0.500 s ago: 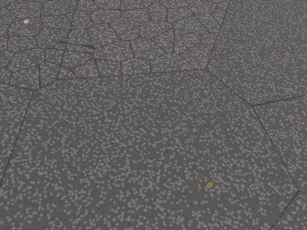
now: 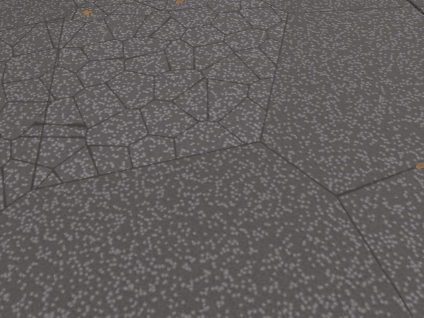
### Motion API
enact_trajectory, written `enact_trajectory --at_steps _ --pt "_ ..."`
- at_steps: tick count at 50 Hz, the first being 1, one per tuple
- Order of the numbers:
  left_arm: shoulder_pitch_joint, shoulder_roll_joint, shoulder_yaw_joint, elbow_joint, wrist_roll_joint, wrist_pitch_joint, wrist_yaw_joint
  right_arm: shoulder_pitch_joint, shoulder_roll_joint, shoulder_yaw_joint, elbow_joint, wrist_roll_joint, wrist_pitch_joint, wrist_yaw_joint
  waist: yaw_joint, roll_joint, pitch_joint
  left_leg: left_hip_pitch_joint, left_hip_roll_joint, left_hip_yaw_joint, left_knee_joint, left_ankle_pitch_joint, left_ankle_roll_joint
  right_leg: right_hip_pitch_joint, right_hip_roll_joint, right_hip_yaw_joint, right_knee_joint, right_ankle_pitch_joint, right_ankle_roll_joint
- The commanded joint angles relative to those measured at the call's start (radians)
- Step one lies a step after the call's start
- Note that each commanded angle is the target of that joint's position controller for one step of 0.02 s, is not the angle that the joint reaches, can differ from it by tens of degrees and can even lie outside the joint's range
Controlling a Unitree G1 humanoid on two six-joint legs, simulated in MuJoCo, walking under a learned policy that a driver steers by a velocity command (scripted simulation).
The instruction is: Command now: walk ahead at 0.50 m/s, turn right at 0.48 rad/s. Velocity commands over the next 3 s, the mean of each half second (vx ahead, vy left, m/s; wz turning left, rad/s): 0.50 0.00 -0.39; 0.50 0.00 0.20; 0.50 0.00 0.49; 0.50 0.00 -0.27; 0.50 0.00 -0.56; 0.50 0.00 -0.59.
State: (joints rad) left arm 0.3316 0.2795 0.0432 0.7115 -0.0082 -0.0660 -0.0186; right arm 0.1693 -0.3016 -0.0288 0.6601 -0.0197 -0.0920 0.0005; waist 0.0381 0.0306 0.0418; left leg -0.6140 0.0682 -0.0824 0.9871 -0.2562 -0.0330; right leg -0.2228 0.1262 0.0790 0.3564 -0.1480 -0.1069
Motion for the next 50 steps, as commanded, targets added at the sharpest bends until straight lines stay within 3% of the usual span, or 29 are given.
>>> enact_trajectory --at_steps 1,4,7,10,12,13,14,15,16,17,18,20,21,24,26,29,32,34,35,36,37,38,39,40,41,42,44,47,50 --pt "-0.023 0.177 0.050 -0.062 -0.010 -0.011 0.022 -0.039 -0.065 -0.017 -0.066 -0.004 -0.004 -0.008 -0.015 -0.083 -0.041 0.005 -0.013 0.017 -0.180 0.167 -0.040 -0.012 -0.224 0.212 -0.137 0.227 -0.153" --pt "0.023 0.183 0.052 -0.037 -0.017 0.004 0.033 -0.145 -0.046 -0.011 -0.083 0.007 -0.014 0.000 0.028 -0.104 -0.043 0.089 -0.062 0.026 -0.370 0.326 -0.045 -0.031 -0.194 0.204 -0.110 0.165 -0.110" --pt "0.064 0.178 0.053 -0.015 -0.024 0.018 0.037 -0.210 -0.063 -0.019 -0.099 0.020 -0.026 0.012 0.047 -0.114 -0.040 0.113 -0.086 0.003 -0.464 0.327 -0.031 0.036 -0.217 0.280 -0.058 0.115 -0.098" --pt "0.052 0.174 0.056 -0.013 -0.020 0.031 0.043 -0.191 -0.097 -0.038 -0.094 0.026 -0.039 0.018 0.020 -0.145 -0.042 0.159 -0.089 -0.020 -0.524 0.224 0.006 0.120 -0.249 0.368 0.021 0.119 -0.079" --pt "0.029 0.142 0.047 -0.016 -0.011 0.034 0.040 -0.048 -0.127 -0.058 -0.055 0.020 -0.048 0.013 -0.054 -0.153 -0.106 0.358 -0.074 0.013 -0.584 0.235 0.063 0.116 -0.216 0.335 0.142 0.240 -0.045" --pt "0.023 0.093 0.027 -0.029 0.001 0.029 0.034 0.086 -0.164 -0.071 -0.040 0.002 -0.052 0.006 -0.116 -0.103 -0.232 0.599 0.048 -0.088 -0.545 0.218 0.129 0.029 -0.172 0.275 0.357 0.194 -0.014" --pt "0.153 0.035 0.007 -0.036 -0.014 0.019 0.033 0.211 -0.246 -0.095 -0.009 -0.011 -0.041 0.003 -0.098 0.137 -0.373 0.958 0.255 -0.468 -0.559 0.076 0.294 -0.295 -0.025 0.134 0.683 -0.120 0.065" --pt "0.184 0.080 0.007 -0.030 -0.024 0.011 0.034 0.245 -0.195 -0.090 0.018 0.021 -0.032 0.016 -0.099 0.250 -0.356 0.975 0.337 -0.721 -0.661 -0.132 0.339 -0.472 -0.043 0.116 0.848 -0.435 0.084" --pt "0.095 0.153 0.026 -0.029 -0.029 0.010 0.032 0.197 -0.126 -0.071 0.012 0.034 -0.028 0.015 -0.116 0.127 -0.201 0.851 0.300 -0.624 -0.688 -0.226 0.300 -0.537 -0.092 0.134 0.912 -0.365 0.088" --pt "0.008 0.160 0.028 -0.046 -0.020 0.010 0.032 0.145 -0.102 -0.062 0.004 0.026 -0.020 0.013 -0.111 0.051 -0.108 0.730 0.255 -0.491 -0.704 -0.171 0.267 -0.535 -0.126 0.093 0.910 -0.292 0.090" --pt "-0.051 0.147 0.028 -0.065 -0.007 0.006 0.029 0.111 -0.085 -0.054 0.010 0.020 -0.016 0.014 -0.096 0.024 -0.035 0.624 0.214 -0.401 -0.734 -0.068 0.260 -0.533 -0.150 0.072 0.859 -0.242 0.091" --pt "-0.055 0.114 0.025 -0.068 -0.003 0.003 0.020 0.085 -0.065 -0.044 0.019 0.009 -0.017 0.014 -0.055 0.060 -0.015 0.517 0.155 -0.286 -0.779 0.077 0.246 -0.459 -0.196 0.044 0.770 -0.184 0.094" --pt "-0.045 0.094 0.020 -0.065 -0.003 0.004 0.017 0.086 -0.065 -0.044 0.027 0.015 -0.019 0.015 -0.047 0.074 -0.025 0.497 0.143 -0.250 -0.793 0.132 0.253 -0.438 -0.203 0.023 0.735 -0.176 0.099" --pt "-0.114 0.056 0.001 -0.090 0.009 -0.001 0.012 0.103 -0.113 -0.055 0.052 0.028 -0.020 0.013 -0.057 0.060 -0.019 0.469 0.139 -0.160 -0.832 0.254 0.274 -0.434 -0.222 -0.017 0.571 -0.092 0.119" --pt "-0.176 0.042 -0.009 -0.102 0.009 -0.009 0.007 0.116 -0.135 -0.059 0.067 0.032 -0.015 0.011 -0.078 0.046 -0.017 0.459 0.121 -0.099 -0.839 0.287 0.260 -0.397 -0.219 -0.034 0.433 0.024 0.121" --pt "-0.269 0.046 -0.010 -0.122 -0.001 -0.017 -0.003 0.170 -0.155 -0.059 0.098 0.042 -0.004 0.010 -0.114 0.044 -0.010 0.462 0.111 -0.053 -0.831 0.288 0.236 -0.321 -0.188 -0.059 0.280 0.157 0.123" --pt "-0.340 0.066 -0.002 -0.156 -0.007 -0.027 -0.013 0.226 -0.161 -0.058 0.129 0.052 0.012 0.008 -0.119 0.046 0.009 0.510 0.144 -0.100 -0.790 0.285 0.219 -0.291 -0.167 -0.046 0.195 0.139 0.106" --pt "-0.312 0.092 0.010 -0.154 -0.007 -0.035 -0.016 0.228 -0.180 -0.064 0.137 0.052 0.025 0.002 -0.083 0.055 -0.002 0.540 0.162 -0.129 -0.739 0.312 0.198 -0.218 -0.154 -0.044 0.144 0.091 0.087" --pt "-0.247 0.112 0.023 -0.137 -0.005 -0.037 -0.013 0.214 -0.184 -0.064 0.136 0.052 0.029 0.000 -0.038 0.051 -0.033 0.527 0.145 -0.115 -0.670 0.387 0.178 -0.109 -0.141 -0.058 0.105 0.087 0.069" --pt "-0.131 0.152 0.045 -0.104 0.001 -0.037 -0.004 0.216 -0.161 -0.055 0.134 0.045 0.029 0.000 0.019 0.035 -0.110 0.481 0.092 -0.079 -0.526 0.453 0.150 0.079 -0.146 -0.060 0.093 0.084 0.043" --pt "0.042 0.224 0.067 -0.085 0.020 -0.034 0.009 0.199 -0.099 -0.030 0.102 0.023 0.023 0.001 0.097 -0.052 -0.259 0.312 0.027 -0.033 -0.241 0.268 0.107 0.355 -0.321 0.103 0.128 0.100 -0.021" --pt "0.102 0.291 0.083 -0.065 0.024 -0.018 0.009 0.333 0.006 0.001 0.086 0.033 0.009 -0.001 0.053 -0.326 -0.402 -0.022 -0.100 0.048 0.091 -0.269 0.046 0.633 -0.556 0.495 0.053 -0.079 -0.156" --pt "0.112 0.197 0.061 -0.062 0.017 -0.014 0.007 0.297 -0.092 -0.024 0.103 0.055 0.004 -0.003 0.084 -0.244 -0.360 -0.118 -0.067 -0.050 0.229 -0.318 0.042 0.570 -0.537 0.583 -0.020 -0.225 -0.152" --pt "0.056 0.156 0.047 -0.059 0.009 -0.015 0.008 0.218 -0.139 -0.042 0.082 0.069 0.005 -0.002 0.074 -0.192 -0.221 -0.171 -0.030 -0.046 0.263 -0.234 0.047 0.460 -0.507 0.441 -0.041 -0.215 -0.117" --pt "-0.010 0.129 0.038 -0.061 0.011 -0.018 0.006 0.177 -0.129 -0.042 0.076 0.062 0.009 -0.005 0.045 -0.149 -0.153 -0.146 0.006 -0.025 0.242 -0.156 0.042 0.346 -0.464 0.334 -0.068 -0.138 -0.098" --pt "-0.060 0.099 0.031 -0.057 0.014 -0.021 0.003 0.155 -0.117 -0.045 0.072 0.050 0.017 -0.005 0.019 -0.142 -0.097 -0.122 0.028 -0.021 0.204 -0.103 0.037 0.253 -0.430 0.253 -0.103 -0.068 -0.092" --pt "-0.110 0.078 0.030 -0.046 0.023 -0.036 0.001 0.177 -0.076 -0.045 0.078 0.051 0.041 -0.003 -0.028 -0.157 -0.059 -0.032 0.056 -0.020 0.169 -0.041 0.029 0.130 -0.396 0.136 -0.169 0.024 -0.085" --pt "-0.125 0.099 0.044 -0.017 0.021 -0.054 0.005 0.141 -0.045 -0.043 0.055 0.044 0.064 -0.002 -0.048 -0.113 -0.019 -0.056 0.065 -0.026 0.106 0.036 0.015 0.088 -0.402 0.023 -0.219 0.146 -0.098" --pt "-0.113 0.124 0.054 0.010 0.021 -0.052 0.014 0.075 -0.031 -0.038 0.029 0.041 0.063 0.010 -0.035 -0.090 0.000 -0.069 0.063 -0.017 -0.055 0.184 0.015 0.110 -0.386 -0.084 -0.233 0.194 -0.087"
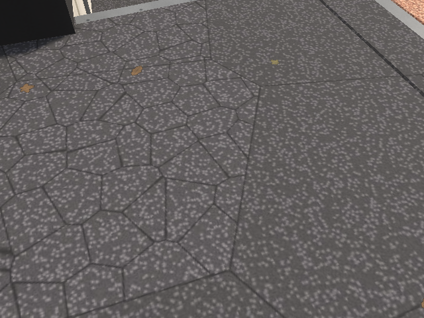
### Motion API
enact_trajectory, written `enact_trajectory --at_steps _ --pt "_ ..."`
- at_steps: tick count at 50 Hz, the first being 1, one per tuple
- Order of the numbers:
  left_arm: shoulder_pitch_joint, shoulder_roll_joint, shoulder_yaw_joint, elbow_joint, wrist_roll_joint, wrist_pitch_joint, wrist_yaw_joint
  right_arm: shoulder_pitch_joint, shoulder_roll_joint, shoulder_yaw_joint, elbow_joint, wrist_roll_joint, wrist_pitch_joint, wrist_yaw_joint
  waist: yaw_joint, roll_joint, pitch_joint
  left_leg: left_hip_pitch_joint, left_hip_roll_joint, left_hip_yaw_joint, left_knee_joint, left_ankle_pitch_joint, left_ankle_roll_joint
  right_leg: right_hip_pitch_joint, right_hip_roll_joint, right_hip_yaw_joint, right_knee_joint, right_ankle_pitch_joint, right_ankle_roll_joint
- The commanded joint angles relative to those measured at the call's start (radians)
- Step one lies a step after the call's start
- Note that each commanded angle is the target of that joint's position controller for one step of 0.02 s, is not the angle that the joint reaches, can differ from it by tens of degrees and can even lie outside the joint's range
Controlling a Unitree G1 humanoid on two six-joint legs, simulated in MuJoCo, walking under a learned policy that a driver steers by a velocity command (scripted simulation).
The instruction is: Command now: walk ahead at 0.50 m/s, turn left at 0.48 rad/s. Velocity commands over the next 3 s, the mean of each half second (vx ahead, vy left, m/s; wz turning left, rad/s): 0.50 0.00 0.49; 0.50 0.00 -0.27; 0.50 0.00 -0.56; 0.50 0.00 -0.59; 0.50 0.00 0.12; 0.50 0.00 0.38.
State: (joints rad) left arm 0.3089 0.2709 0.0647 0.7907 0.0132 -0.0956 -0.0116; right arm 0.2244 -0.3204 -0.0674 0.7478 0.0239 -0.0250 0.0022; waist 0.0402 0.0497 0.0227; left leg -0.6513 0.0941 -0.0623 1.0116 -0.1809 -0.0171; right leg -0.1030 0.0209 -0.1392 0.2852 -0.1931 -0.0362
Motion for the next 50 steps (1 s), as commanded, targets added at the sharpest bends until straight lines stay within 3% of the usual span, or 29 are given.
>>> enact_trajectory --at_steps 1,5,8,10,11,12,13,14,15,16,17,18,19,22,27,30,34,37,38,39,40,41,42,43,44,45,46,47,50 --pt "-0.087 0.142 0.035 -0.063 -0.002 -0.020 0.011 -0.009 -0.007 0.004 -0.067 -0.002 -0.008 0.016 -0.028 -0.106 0.026 -0.017 0.034 -0.021 -0.139 0.156 0.003 -0.008 -0.274 0.100 -0.164 0.246 -0.150" --pt "-0.033 0.182 0.048 -0.028 -0.017 -0.003 0.018 -0.145 -0.002 0.012 -0.122 -0.002 -0.010 0.041 0.020 -0.083 0.066 -0.006 0.020 0.040 -0.302 0.207 0.031 0.058 -0.294 0.022 -0.160 0.247 -0.131" --pt "-0.006 0.204 0.058 -0.005 -0.034 0.017 0.018 -0.202 -0.020 0.006 -0.164 -0.003 -0.007 0.054 0.026 -0.088 0.078 -0.015 0.001 0.077 -0.360 0.118 0.068 0.158 -0.320 -0.011 -0.102 0.326 -0.107" --pt "-0.013 0.234 0.067 -0.003 -0.042 0.031 0.022 -0.173 -0.047 -0.009 -0.176 -0.006 -0.001 0.057 -0.010 -0.117 0.032 0.080 -0.056 0.134 -0.372 0.016 0.106 0.194 -0.318 -0.044 0.020 0.625 -0.084" --pt "-0.022 0.245 0.070 -0.005 -0.046 0.040 0.025 -0.097 -0.075 -0.026 -0.164 -0.007 0.003 0.055 -0.059 -0.127 -0.022 0.193 -0.099 0.166 -0.380 -0.021 0.130 0.189 -0.305 -0.065 0.150 0.777 -0.069" --pt "-0.034 0.236 0.065 -0.010 -0.050 0.046 0.028 0.055 -0.120 -0.055 -0.125 -0.003 0.006 0.047 -0.145 -0.109 -0.102 0.408 -0.151 0.182 -0.437 0.023 0.164 0.119 -0.268 -0.098 0.355 0.813 -0.039" --pt "-0.016 0.197 0.047 -0.025 -0.027 0.042 0.032 0.227 -0.203 -0.092 -0.082 0.003 0.016 0.027 -0.212 -0.015 -0.195 0.719 -0.078 0.019 -0.459 0.045 0.218 -0.120 -0.224 -0.100 0.656 0.545 0.010" --pt "0.070 0.048 -0.001 -0.086 0.014 0.017 0.021 0.182 -0.317 -0.103 -0.095 0.010 0.008 0.019 -0.080 0.247 -0.262 1.002 0.177 -0.562 -0.570 -0.131 0.401 -0.567 -0.014 -0.012 1.002 -0.371 0.076" --pt "-0.023 0.127 0.007 -0.093 -0.023 -0.019 0.009 0.205 -0.238 -0.078 -0.131 0.002 -0.011 0.027 -0.156 0.118 -0.383 1.044 0.243 -0.782 -0.716 -0.263 0.436 -0.666 -0.002 0.223 1.106 -0.416 0.063" --pt "-0.116 0.176 0.020 -0.124 -0.060 -0.037 0.002 0.174 -0.179 -0.061 -0.117 -0.007 -0.027 0.031 -0.164 0.062 -0.239 0.957 0.217 -0.638 -0.735 -0.193 0.382 -0.743 -0.048 0.227 1.087 -0.313 0.041" --pt "-0.128 0.162 0.014 -0.124 -0.048 -0.047 0.007 0.122 -0.154 -0.053 -0.119 -0.004 -0.034 0.030 -0.122 0.002 -0.156 0.819 0.172 -0.512 -0.727 -0.093 0.346 -0.710 -0.092 0.223 1.002 -0.223 0.027" --pt "-0.125 0.162 0.018 -0.112 -0.020 -0.048 0.015 0.054 -0.124 -0.043 -0.129 -0.007 -0.034 0.027 -0.081 -0.026 -0.106 0.689 0.132 -0.417 -0.729 0.025 0.318 -0.642 -0.122 0.223 0.916 -0.169 0.033" --pt "-0.107 0.169 0.025 -0.106 -0.009 -0.039 0.015 0.014 -0.098 -0.033 -0.147 -0.019 -0.035 0.023 -0.046 -0.010 -0.090 0.601 0.102 -0.359 -0.748 0.119 0.308 -0.570 -0.140 0.231 0.870 -0.130 0.037" --pt "-0.063 0.130 0.017 -0.082 -0.002 -0.006 0.009 0.003 -0.088 -0.027 -0.137 -0.023 -0.044 0.010 -0.018 -0.007 -0.082 0.497 0.084 -0.243 -0.791 0.300 0.315 -0.504 -0.144 0.195 0.772 -0.056 0.076" --pt "-0.202 0.084 -0.006 -0.104 -0.018 0.004 -0.001 0.063 -0.105 -0.022 -0.079 -0.024 -0.053 -0.004 -0.082 0.014 -0.016 0.479 0.035 -0.074 -0.836 0.281 0.243 -0.511 -0.139 0.165 0.471 0.268 0.085" --pt "-0.280 0.080 -0.012 -0.123 -0.032 -0.001 -0.015 0.099 -0.123 -0.022 -0.044 -0.025 -0.059 -0.003 -0.121 0.011 0.024 0.517 0.067 -0.053 -0.866 0.180 0.228 -0.501 -0.118 0.155 0.351 0.373 0.061" --pt "-0.337 0.087 -0.013 -0.157 -0.038 -0.003 -0.040 0.132 -0.128 -0.027 0.004 -0.023 -0.049 -0.002 -0.139 -0.007 0.064 0.695 0.133 -0.026 -0.828 0.248 0.217 -0.601 -0.095 0.169 0.279 0.273 0.013" --pt "-0.303 0.098 -0.008 -0.168 -0.032 -0.003 -0.057 0.112 -0.144 -0.034 0.013 -0.020 -0.032 -0.013 -0.104 0.012 0.029 0.778 0.149 0.017 -0.723 0.539 0.183 -0.552 -0.051 0.133 0.257 0.135 -0.032" --pt "-0.251 0.117 0.002 -0.159 -0.028 0.000 -0.056 0.100 -0.156 -0.037 0.008 -0.021 -0.027 -0.018 -0.075 0.031 -0.019 0.785 0.140 0.036 -0.646 0.733 0.169 -0.464 -0.016 0.098 0.266 0.092 -0.050" --pt "-0.144 0.149 0.022 -0.135 -0.025 0.004 -0.051 0.081 -0.160 -0.037 0.002 -0.022 -0.017 -0.024 -0.013 0.030 -0.091 0.766 0.112 0.072 -0.494 0.892 0.147 -0.314 0.028 0.063 0.251 0.091 -0.075" --pt "-0.002 0.199 0.047 -0.107 -0.025 0.007 -0.041 0.075 -0.149 -0.029 -0.010 -0.024 -0.014 -0.033 0.058 0.001 -0.175 0.640 0.074 0.109 -0.279 0.849 0.110 -0.075 0.016 0.114 0.236 0.149 -0.114" --pt "0.116 0.311 0.076 -0.104 -0.020 0.012 -0.030 0.168 -0.077 -0.002 -0.050 -0.044 -0.034 -0.030 0.047 -0.189 -0.321 0.261 -0.041 0.139 0.112 0.420 0.038 0.328 -0.232 0.521 0.251 0.141 -0.272" --pt "0.138 0.259 0.061 -0.096 -0.041 0.013 -0.031 0.169 -0.031 0.019 -0.044 -0.049 -0.062 -0.014 0.043 -0.296 -0.414 -0.003 -0.199 0.015 0.332 -0.355 0.002 0.508 -0.353 0.937 0.074 -0.008 -0.378" --pt "0.118 0.201 0.042 -0.099 -0.040 0.016 -0.026 0.091 -0.109 0.002 -0.065 -0.011 -0.091 0.006 0.074 -0.209 -0.323 -0.115 -0.125 -0.079 0.381 -0.324 0.025 0.464 -0.330 0.866 0.031 -0.139 -0.323" --pt "0.062 0.183 0.038 -0.115 -0.031 0.020 -0.021 0.006 -0.113 0.005 -0.094 0.009 -0.106 0.013 0.066 -0.130 -0.205 -0.134 -0.079 -0.060 0.334 -0.249 0.039 0.328 -0.297 0.743 0.016 -0.132 -0.286" --pt "0.006 0.169 0.031 -0.126 -0.026 0.023 -0.020 -0.032 -0.106 0.006 -0.104 -0.008 -0.113 0.012 0.029 -0.048 -0.102 -0.113 -0.045 -0.044 0.232 -0.199 0.039 0.168 -0.261 0.655 -0.010 -0.045 -0.266" --pt "-0.033 0.146 0.023 -0.138 -0.019 0.021 -0.016 -0.033 -0.114 -0.003 -0.104 -0.030 -0.108 0.005 -0.005 -0.047 -0.069 -0.049 -0.015 -0.043 0.147 -0.160 0.031 0.066 -0.229 0.593 -0.030 0.051 -0.254" --pt "-0.057 0.144 0.020 -0.152 -0.014 0.023 -0.013 -0.016 -0.107 -0.005 -0.105 -0.038 -0.100 0.004 -0.032 -0.076 -0.053 0.000 -0.009 -0.039 0.110 -0.144 0.018 -0.002 -0.203 0.567 -0.051 0.115 -0.256" --pt "-0.062 0.166 0.028 -0.152 -0.020 0.023 0.002 0.004 -0.073 0.003 -0.104 -0.044 -0.076 -0.005 -0.054 -0.101 -0.038 0.040 -0.011 -0.004 -0.024 -0.092 -0.034 -0.117 -0.168 0.474 -0.075 0.253 -0.266"
Over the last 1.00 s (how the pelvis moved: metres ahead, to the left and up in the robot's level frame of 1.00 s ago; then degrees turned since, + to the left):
0.52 -0.07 0.00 -3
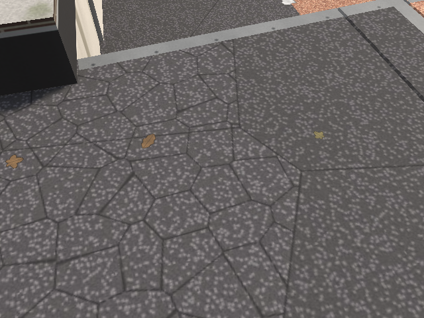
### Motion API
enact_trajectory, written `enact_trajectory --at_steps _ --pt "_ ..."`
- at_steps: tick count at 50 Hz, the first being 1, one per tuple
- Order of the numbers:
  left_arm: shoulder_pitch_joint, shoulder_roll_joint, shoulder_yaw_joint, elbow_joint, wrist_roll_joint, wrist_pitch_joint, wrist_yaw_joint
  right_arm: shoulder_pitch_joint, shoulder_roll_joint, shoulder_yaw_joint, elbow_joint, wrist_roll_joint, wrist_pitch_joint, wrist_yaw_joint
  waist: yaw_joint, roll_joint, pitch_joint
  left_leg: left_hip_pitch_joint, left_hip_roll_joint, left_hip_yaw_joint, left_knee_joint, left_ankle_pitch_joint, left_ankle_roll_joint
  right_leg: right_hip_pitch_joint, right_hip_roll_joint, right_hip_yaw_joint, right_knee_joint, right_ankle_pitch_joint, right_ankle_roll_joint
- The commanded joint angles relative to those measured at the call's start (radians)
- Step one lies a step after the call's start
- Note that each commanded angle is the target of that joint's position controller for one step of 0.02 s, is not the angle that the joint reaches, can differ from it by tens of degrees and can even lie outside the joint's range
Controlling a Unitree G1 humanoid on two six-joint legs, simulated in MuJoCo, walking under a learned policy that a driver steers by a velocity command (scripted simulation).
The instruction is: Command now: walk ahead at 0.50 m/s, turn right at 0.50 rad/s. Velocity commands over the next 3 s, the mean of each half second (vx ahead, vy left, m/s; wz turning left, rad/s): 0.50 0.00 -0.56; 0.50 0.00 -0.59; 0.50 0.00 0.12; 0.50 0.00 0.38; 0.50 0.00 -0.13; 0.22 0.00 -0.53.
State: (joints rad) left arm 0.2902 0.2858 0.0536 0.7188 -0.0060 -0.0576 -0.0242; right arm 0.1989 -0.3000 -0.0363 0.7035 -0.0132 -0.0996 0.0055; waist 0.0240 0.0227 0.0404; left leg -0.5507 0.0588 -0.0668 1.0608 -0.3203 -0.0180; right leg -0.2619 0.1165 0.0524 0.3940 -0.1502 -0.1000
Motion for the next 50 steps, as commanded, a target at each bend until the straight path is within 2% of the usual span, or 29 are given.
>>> enact_trajectory --at_steps 1,4,7,10,12,13,14,15,16,17,18,19,21,23,26,31,35,37,38,39,40,41,42,43,44,45,46,47,50 --pt "-0.034 0.166 0.044 -0.076 -0.004 -0.015 0.020 -0.003 -0.082 -0.023 -0.070 -0.007 0.001 -0.011 -0.029 -0.074 -0.045 -0.057 0.017 0.009 -0.143 0.106 -0.048 0.016 -0.248 0.254 -0.187 0.226 -0.193" --pt "0.004 0.178 0.050 -0.056 -0.015 -0.004 0.034 -0.120 -0.050 -0.011 -0.093 -0.004 -0.003 -0.008 0.018 -0.088 -0.037 0.027 -0.025 0.017 -0.382 0.330 -0.064 -0.038 -0.187 0.196 -0.167 0.167 -0.136" --pt "0.063 0.180 0.053 -0.032 -0.022 0.009 0.040 -0.202 -0.059 -0.013 -0.113 0.013 -0.014 0.002 0.051 -0.100 -0.041 0.082 -0.062 0.005 -0.502 0.413 -0.061 -0.007 -0.200 0.248 -0.131 0.093 -0.113" --pt "0.077 0.168 0.053 -0.026 -0.023 0.019 0.044 -0.208 -0.096 -0.030 -0.117 0.020 -0.025 0.011 0.036 -0.121 -0.048 0.102 -0.065 -0.033 -0.576 0.334 -0.032 0.097 -0.235 0.346 -0.045 0.052 -0.092" --pt "0.053 0.160 0.053 -0.033 -0.018 0.025 0.044 -0.132 -0.118 -0.045 -0.098 0.023 -0.034 0.010 -0.013 -0.145 -0.062 0.204 -0.063 -0.019 -0.615 0.273 0.008 0.111 -0.234 0.379 0.030 0.080 -0.068" --pt "0.047 0.129 0.042 -0.040 -0.014 0.024 0.041 -0.044 -0.143 -0.059 -0.081 0.014 -0.038 0.003 -0.059 -0.135 -0.119 0.355 -0.035 -0.025 -0.638 0.267 0.043 0.081 -0.190 0.350 0.133 0.108 -0.039" --pt "0.052 0.067 0.020 -0.057 0.000 0.020 0.036 0.096 -0.194 -0.074 -0.071 -0.002 -0.040 -0.006 -0.118 -0.036 -0.251 0.599 0.127 -0.173 -0.619 0.203 0.108 -0.027 -0.129 0.268 0.394 -0.006 -0.004" --pt "0.186 0.012 0.000 -0.087 -0.026 0.010 0.035 0.182 -0.270 -0.095 -0.034 -0.010 -0.023 -0.004 -0.065 0.289 -0.368 0.902 0.344 -0.617 -0.693 -0.004 0.273 -0.371 0.005 0.125 0.707 -0.423 0.060" --pt "0.182 0.114 0.016 -0.065 -0.034 0.009 0.039 0.172 -0.184 -0.079 -0.041 0.015 -0.017 0.003 -0.084 0.223 -0.313 0.873 0.364 -0.724 -0.743 -0.218 0.267 -0.500 -0.082 0.138 0.848 -0.427 0.075" --pt "0.077 0.170 0.033 -0.072 -0.029 0.014 0.038 0.134 -0.126 -0.064 -0.050 0.016 -0.012 -0.001 -0.112 0.123 -0.186 0.761 0.317 -0.568 -0.758 -0.198 0.222 -0.532 -0.115 0.126 0.888 -0.333 0.084" --pt "0.023 0.163 0.035 -0.083 -0.019 0.018 0.040 0.087 -0.109 -0.055 -0.053 0.007 -0.006 -0.002 -0.100 0.058 -0.115 0.650 0.273 -0.435 -0.770 -0.066 0.196 -0.509 -0.146 0.094 0.879 -0.261 0.092" --pt "-0.013 0.152 0.038 -0.097 -0.011 0.018 0.036 0.058 -0.088 -0.048 -0.044 0.004 -0.003 -0.003 -0.086 0.053 -0.059 0.567 0.235 -0.341 -0.793 0.048 0.190 -0.497 -0.170 0.090 0.837 -0.212 0.098" --pt "-0.005 0.115 0.037 -0.104 -0.023 0.026 0.025 0.038 -0.069 -0.042 -0.031 -0.001 -0.007 -0.005 -0.055 0.100 -0.034 0.474 0.189 -0.210 -0.842 0.151 0.179 -0.432 -0.207 0.068 0.789 -0.168 0.101" --pt "-0.021 0.080 0.030 -0.117 -0.023 0.036 0.021 0.039 -0.081 -0.048 -0.013 0.008 -0.013 -0.004 -0.048 0.094 -0.021 0.447 0.191 -0.133 -0.879 0.218 0.198 -0.439 -0.219 0.048 0.744 -0.145 0.109" --pt "-0.074 0.063 0.022 -0.141 -0.014 0.039 0.016 0.045 -0.118 -0.061 0.014 0.007 -0.014 -0.005 -0.051 0.059 -0.012 0.467 0.207 -0.043 -0.903 0.331 0.216 -0.478 -0.233 0.043 0.631 -0.048 0.124" --pt "-0.208 0.041 0.010 -0.170 -0.016 0.023 -0.014 0.065 -0.152 -0.067 0.050 0.016 0.002 -0.012 -0.095 0.037 0.014 0.497 0.180 0.126 -0.902 0.402 0.176 -0.410 -0.213 -0.028 0.363 0.170 0.103" --pt "-0.281 0.056 0.015 -0.211 -0.019 0.025 -0.034 0.102 -0.188 -0.079 0.081 0.036 0.022 -0.012 -0.099 0.042 0.037 0.596 0.217 0.184 -0.853 0.520 0.148 -0.382 -0.186 -0.079 0.256 0.094 0.055" --pt "-0.235 0.091 0.034 -0.213 -0.011 0.031 -0.036 0.097 -0.220 -0.089 0.082 0.045 0.034 -0.018 -0.053 0.071 -0.010 0.633 0.218 0.225 -0.722 0.846 0.127 -0.271 -0.125 -0.133 0.238 -0.011 0.013" --pt "-0.142 0.123 0.053 -0.194 -0.010 0.036 -0.033 0.091 -0.231 -0.093 0.080 0.049 0.042 -0.022 0.006 0.074 -0.066 0.624 0.206 0.248 -0.580 0.981 0.113 -0.145 -0.083 -0.158 0.216 -0.033 -0.016" --pt "0.027 0.173 0.085 -0.148 -0.013 0.041 -0.022 0.084 -0.214 -0.085 0.075 0.049 0.045 -0.026 0.097 0.047 -0.153 0.525 0.172 0.276 -0.366 0.964 0.082 0.103 -0.046 -0.155 0.160 0.030 -0.055" --pt "0.170 0.256 0.112 -0.116 -0.021 0.053 0.001 0.116 -0.147 -0.059 0.056 0.013 0.040 -0.026 0.135 -0.105 -0.244 0.252 0.119 0.276 -0.042 0.513 0.038 0.411 -0.199 0.092 0.151 0.048 -0.120" --pt "0.112 0.341 0.111 -0.142 -0.023 0.037 -0.001 0.190 -0.037 -0.019 -0.005 -0.010 0.012 -0.011 0.009 -0.310 -0.362 -0.136 -0.090 0.125 0.260 -0.289 -0.008 0.657 -0.425 0.690 0.007 -0.197 -0.309" --pt "0.135 0.242 0.087 -0.155 -0.020 0.021 -0.008 0.065 -0.139 -0.038 -0.011 0.027 -0.018 0.002 0.100 -0.171 -0.387 -0.237 -0.055 -0.036 0.330 -0.252 0.007 0.654 -0.438 0.744 -0.092 -0.283 -0.286" --pt "0.100 0.203 0.073 -0.143 -0.012 0.008 -0.009 -0.006 -0.161 -0.044 -0.039 0.054 -0.034 0.008 0.090 -0.142 -0.238 -0.291 -0.018 -0.021 0.291 -0.149 0.026 0.539 -0.410 0.604 -0.106 -0.208 -0.245" --pt "0.043 0.183 0.065 -0.144 -0.014 0.001 -0.008 -0.012 -0.146 -0.038 -0.031 0.039 -0.042 0.001 0.045 -0.053 -0.162 -0.241 0.023 -0.019 0.207 -0.066 0.029 0.393 -0.364 0.493 -0.105 -0.094 -0.214" --pt "-0.017 0.160 0.058 -0.153 -0.007 0.001 -0.006 -0.007 -0.148 -0.043 -0.023 0.014 -0.041 -0.006 0.005 -0.040 -0.118 -0.175 0.048 -0.019 0.126 -0.019 0.019 0.272 -0.329 0.411 -0.113 0.023 -0.195" --pt "-0.051 0.141 0.049 -0.167 0.004 0.000 -0.002 0.013 -0.151 -0.047 -0.017 0.007 -0.030 -0.005 -0.028 -0.061 -0.106 -0.112 0.063 -0.027 0.095 0.012 0.012 0.194 -0.303 0.367 -0.135 0.098 -0.190" --pt "-0.064 0.140 0.048 -0.167 0.006 -0.002 0.002 0.023 -0.144 -0.048 -0.016 0.004 -0.020 -0.004 -0.042 -0.072 -0.101 -0.083 0.063 -0.021 0.062 0.026 -0.002 0.148 -0.295 0.350 -0.153 0.147 -0.197" --pt "-0.042 0.147 0.048 -0.137 0.001 -0.009 0.020 -0.003 -0.099 -0.036 -0.015 -0.004 0.003 -0.005 -0.042 -0.064 -0.071 -0.072 0.052 0.012 -0.069 0.119 -0.047 0.059 -0.266 0.244 -0.177 0.259 -0.197"
Over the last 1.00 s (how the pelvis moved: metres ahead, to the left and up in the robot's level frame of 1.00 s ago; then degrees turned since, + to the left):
0.57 0.09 0.00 4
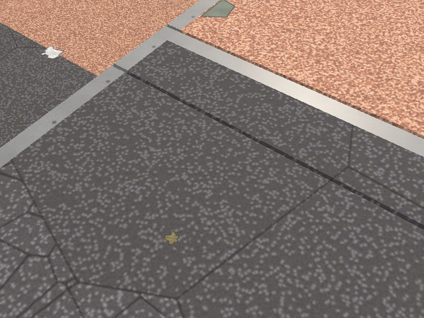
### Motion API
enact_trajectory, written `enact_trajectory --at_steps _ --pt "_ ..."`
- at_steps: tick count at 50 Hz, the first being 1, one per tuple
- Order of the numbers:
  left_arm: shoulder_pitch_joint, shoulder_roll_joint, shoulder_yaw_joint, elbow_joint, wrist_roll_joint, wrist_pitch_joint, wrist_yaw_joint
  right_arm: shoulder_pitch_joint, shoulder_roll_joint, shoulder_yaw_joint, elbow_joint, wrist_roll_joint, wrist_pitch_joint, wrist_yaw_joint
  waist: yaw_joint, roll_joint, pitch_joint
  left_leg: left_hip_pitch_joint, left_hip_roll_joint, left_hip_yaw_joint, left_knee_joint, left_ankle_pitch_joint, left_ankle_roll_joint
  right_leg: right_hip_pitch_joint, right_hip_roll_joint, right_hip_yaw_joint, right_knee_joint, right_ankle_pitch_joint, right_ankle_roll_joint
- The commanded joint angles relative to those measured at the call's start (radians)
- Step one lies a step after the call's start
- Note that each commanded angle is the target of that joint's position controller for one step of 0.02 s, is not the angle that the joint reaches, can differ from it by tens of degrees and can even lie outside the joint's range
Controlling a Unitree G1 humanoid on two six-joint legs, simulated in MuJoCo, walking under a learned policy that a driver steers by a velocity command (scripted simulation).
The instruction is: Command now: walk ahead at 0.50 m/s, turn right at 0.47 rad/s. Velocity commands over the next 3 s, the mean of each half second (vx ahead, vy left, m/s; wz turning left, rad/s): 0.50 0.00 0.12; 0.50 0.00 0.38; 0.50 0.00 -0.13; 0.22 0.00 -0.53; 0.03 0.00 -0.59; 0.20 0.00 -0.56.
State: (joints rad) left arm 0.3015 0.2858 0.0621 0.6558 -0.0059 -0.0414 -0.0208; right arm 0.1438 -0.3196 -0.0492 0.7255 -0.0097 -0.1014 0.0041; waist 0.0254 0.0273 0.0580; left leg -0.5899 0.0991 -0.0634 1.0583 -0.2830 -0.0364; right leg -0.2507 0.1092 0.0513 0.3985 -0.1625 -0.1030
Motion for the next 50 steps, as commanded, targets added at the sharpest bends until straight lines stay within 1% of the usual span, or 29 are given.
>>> enact_trajectory --at_steps 1,4,6,10,13,14,15,16,17,18,19,20,21,22,24,26,31,35,38,39,40,41,42,43,44,45,46,47,50 --pt "-0.038 0.151 0.040 -0.061 0.000 -0.025 0.022 0.016 -0.066 -0.016 -0.045 -0.008 0.007 -0.002 -0.029 -0.073 -0.075 -0.039 0.009 0.014 -0.138 0.152 -0.037 0.040 -0.246 0.216 -0.185 0.280 -0.181" --pt "-0.002 0.146 0.033 -0.023 -0.001 -0.026 0.028 -0.073 -0.031 0.001 -0.051 0.004 0.002 0.012 0.020 -0.097 -0.056 0.026 -0.011 0.036 -0.363 0.384 -0.030 0.028 -0.209 0.123 -0.191 0.211 -0.125" --pt "0.037 0.159 0.033 0.005 -0.002 -0.032 0.025 -0.132 -0.031 0.005 -0.064 0.017 -0.003 0.022 0.053 -0.099 -0.032 0.045 -0.022 0.043 -0.434 0.464 -0.012 0.047 -0.236 0.126 -0.209 0.134 -0.118" --pt "0.087 0.169 0.036 0.060 -0.001 -0.028 0.022 -0.196 -0.056 0.002 -0.099 0.028 -0.007 0.042 0.074 -0.088 0.016 -0.074 -0.028 0.032 -0.508 0.364 0.051 0.243 -0.322 0.136 -0.172 0.187 -0.109" --pt "0.073 0.183 0.043 0.080 -0.001 -0.015 0.029 -0.157 -0.066 -0.003 -0.104 0.028 -0.005 0.058 0.040 -0.099 -0.006 -0.041 -0.061 0.050 -0.529 0.221 0.102 0.339 -0.347 0.097 -0.093 0.417 -0.075" --pt "0.056 0.191 0.044 0.076 0.001 -0.011 0.033 -0.100 -0.084 -0.013 -0.093 0.026 -0.003 0.057 0.008 -0.110 -0.052 0.054 -0.097 0.081 -0.527 0.186 0.121 0.344 -0.333 0.069 -0.024 0.605 -0.059" --pt "0.035 0.189 0.041 0.071 0.004 -0.003 0.037 0.018 -0.112 -0.032 -0.061 0.022 -0.001 0.052 -0.057 -0.097 -0.131 0.222 -0.141 0.117 -0.547 0.209 0.148 0.323 -0.294 0.021 0.126 0.773 -0.035" --pt "0.031 0.172 0.031 0.054 0.014 -0.001 0.046 0.160 -0.159 -0.052 -0.034 0.019 0.003 0.045 -0.121 -0.060 -0.232 0.469 -0.089 0.028 -0.532 0.272 0.190 0.192 -0.255 -0.021 0.343 0.710 0.002" --pt "0.133 0.099 0.006 0.018 0.023 -0.019 0.040 0.258 -0.261 -0.077 -0.035 0.010 0.006 0.040 -0.093 0.149 -0.371 0.848 0.150 -0.432 -0.563 0.185 0.363 -0.194 -0.103 -0.071 0.738 0.271 0.091" --pt "0.123 0.089 -0.005 0.026 0.024 -0.043 0.030 0.289 -0.199 -0.064 -0.018 0.034 0.010 0.044 -0.108 0.225 -0.422 0.975 0.228 -0.743 -0.724 0.041 0.427 -0.406 -0.013 0.035 0.899 -0.369 0.113" --pt "0.039 0.152 0.008 0.003 -0.010 -0.065 0.014 0.248 -0.148 -0.048 -0.028 0.037 0.015 0.038 -0.125 0.143 -0.303 0.906 0.209 -0.654 -0.749 -0.071 0.374 -0.508 -0.081 0.096 0.950 -0.333 0.098" --pt "-0.043 0.153 0.005 -0.018 -0.020 -0.079 0.009 0.197 -0.132 -0.045 -0.045 0.028 0.020 0.032 -0.119 0.053 -0.200 0.772 0.171 -0.538 -0.764 -0.044 0.341 -0.516 -0.123 0.076 0.904 -0.261 0.087" --pt "-0.088 0.146 0.005 -0.029 -0.003 -0.087 0.011 0.152 -0.119 -0.040 -0.054 0.021 0.025 0.029 -0.091 -0.014 -0.113 0.635 0.135 -0.452 -0.784 0.054 0.324 -0.501 -0.153 0.057 0.813 -0.212 0.087" --pt "-0.088 0.148 0.012 -0.030 0.016 -0.084 0.016 0.126 -0.100 -0.032 -0.065 0.013 0.024 0.025 -0.060 -0.017 -0.088 0.551 0.101 -0.393 -0.803 0.157 0.311 -0.445 -0.179 0.055 0.738 -0.170 0.093" --pt "-0.055 0.127 0.011 -0.029 0.027 -0.072 0.019 0.106 -0.102 -0.032 -0.078 0.013 0.027 0.019 -0.024 0.030 -0.087 0.470 0.069 -0.346 -0.830 0.281 0.322 -0.383 -0.186 0.043 0.662 -0.149 0.120" --pt "-0.065 0.106 0.005 -0.031 0.028 -0.058 0.025 0.115 -0.117 -0.038 -0.072 0.018 0.026 0.008 -0.018 0.034 -0.078 0.406 0.049 -0.287 -0.842 0.357 0.327 -0.371 -0.180 0.019 0.576 -0.109 0.152" --pt "-0.254 0.059 -0.013 -0.068 0.019 -0.065 0.021 0.183 -0.144 -0.049 -0.038 0.033 0.043 -0.018 -0.082 0.049 -0.058 0.320 -0.028 -0.210 -0.823 0.311 0.254 -0.263 -0.118 0.004 0.229 0.214 0.182" --pt "-0.335 0.086 -0.003 -0.086 0.002 -0.080 0.006 0.243 -0.136 -0.051 -0.015 0.041 0.060 -0.025 -0.102 0.061 -0.058 0.407 0.004 -0.308 -0.754 0.231 0.233 -0.220 -0.089 0.037 0.101 0.222 0.165" --pt "-0.276 0.114 0.011 -0.066 0.001 -0.092 0.000 0.238 -0.125 -0.051 -0.007 0.032 0.068 -0.028 -0.066 0.098 -0.066 0.494 0.047 -0.352 -0.673 0.296 0.211 -0.157 -0.104 0.029 0.058 0.144 0.116" --pt "-0.202 0.130 0.023 -0.045 0.007 -0.096 0.004 0.228 -0.107 -0.045 -0.010 0.029 0.069 -0.025 -0.026 0.096 -0.100 0.493 0.017 -0.331 -0.603 0.387 0.192 -0.046 -0.100 0.007 0.014 0.145 0.083" --pt "-0.087 0.163 0.036 -0.029 0.022 -0.101 0.010 0.222 -0.069 -0.029 -0.021 0.020 0.065 -0.020 0.031 0.068 -0.208 0.440 -0.028 -0.283 -0.428 0.397 0.165 0.161 -0.182 0.068 0.044 0.140 0.028" --pt "0.042 0.242 0.057 -0.010 0.037 -0.096 0.015 0.317 -0.015 -0.009 -0.032 0.022 0.057 -0.018 0.036 -0.112 -0.361 0.172 -0.148 -0.172 -0.117 0.165 0.099 0.521 -0.378 0.366 0.062 0.077 -0.106" --pt "0.122 0.235 0.065 0.043 0.007 -0.081 0.004 0.385 -0.015 -0.001 -0.028 0.038 0.049 -0.019 0.033 -0.340 -0.402 -0.063 -0.195 -0.103 0.121 -0.287 0.061 0.628 -0.511 0.708 -0.052 -0.166 -0.204" --pt "0.086 0.161 0.043 0.034 -0.011 -0.078 0.001 0.307 -0.102 -0.019 -0.028 0.045 0.044 -0.017 0.054 -0.207 -0.258 -0.159 -0.139 -0.140 0.197 -0.253 0.062 0.523 -0.482 0.687 -0.099 -0.330 -0.170" --pt "0.032 0.128 0.032 0.027 -0.003 -0.072 0.004 0.201 -0.119 -0.025 -0.048 0.041 0.044 -0.016 0.057 -0.125 -0.145 -0.173 -0.102 -0.106 0.206 -0.172 0.061 0.402 -0.439 0.547 -0.114 -0.295 -0.134" --pt "-0.009 0.112 0.023 0.029 0.006 -0.067 0.002 0.136 -0.108 -0.023 -0.067 0.028 0.040 -0.014 0.042 -0.082 -0.065 -0.166 -0.075 -0.078 0.160 -0.117 0.059 0.285 -0.397 0.447 -0.143 -0.182 -0.124" --pt "-0.033 0.092 0.015 0.033 0.013 -0.068 0.003 0.117 -0.098 -0.026 -0.072 0.017 0.037 -0.010 0.018 -0.088 -0.043 -0.138 -0.041 -0.067 0.102 -0.072 0.058 0.220 -0.365 0.380 -0.162 -0.088 -0.116" --pt "-0.045 0.085 0.011 0.037 0.018 -0.068 0.003 0.127 -0.080 -0.024 -0.071 0.018 0.036 -0.006 -0.002 -0.112 -0.039 -0.094 -0.023 -0.053 0.064 -0.049 0.055 0.173 -0.337 0.330 -0.183 -0.022 -0.110" --pt "-0.036 0.107 0.016 0.060 0.002 -0.071 0.004 0.111 -0.030 -0.009 -0.077 0.016 0.038 0.001 -0.014 -0.130 -0.044 -0.065 -0.005 -0.008 -0.068 -0.011 0.035 0.122 -0.318 0.232 -0.229 0.109 -0.131"
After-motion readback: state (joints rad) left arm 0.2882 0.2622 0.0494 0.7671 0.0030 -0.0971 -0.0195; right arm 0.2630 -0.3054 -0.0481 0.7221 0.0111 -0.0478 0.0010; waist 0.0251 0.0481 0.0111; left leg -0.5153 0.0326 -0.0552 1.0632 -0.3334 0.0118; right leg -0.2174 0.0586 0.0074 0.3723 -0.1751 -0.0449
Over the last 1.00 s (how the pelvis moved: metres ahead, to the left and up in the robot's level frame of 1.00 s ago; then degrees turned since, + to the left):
0.51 -0.12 0.00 -36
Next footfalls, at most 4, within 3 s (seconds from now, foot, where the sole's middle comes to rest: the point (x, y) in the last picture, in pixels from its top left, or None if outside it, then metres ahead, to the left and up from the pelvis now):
0.32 left None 0.37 0.15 -0.78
0.80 right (233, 250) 0.67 0.01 -0.78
1.28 left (141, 208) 0.83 0.34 -0.78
1.76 right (195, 147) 1.12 0.16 -0.78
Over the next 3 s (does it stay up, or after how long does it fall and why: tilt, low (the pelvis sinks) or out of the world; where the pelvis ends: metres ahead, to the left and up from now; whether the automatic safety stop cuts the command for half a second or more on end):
stays up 1.08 0.19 0.01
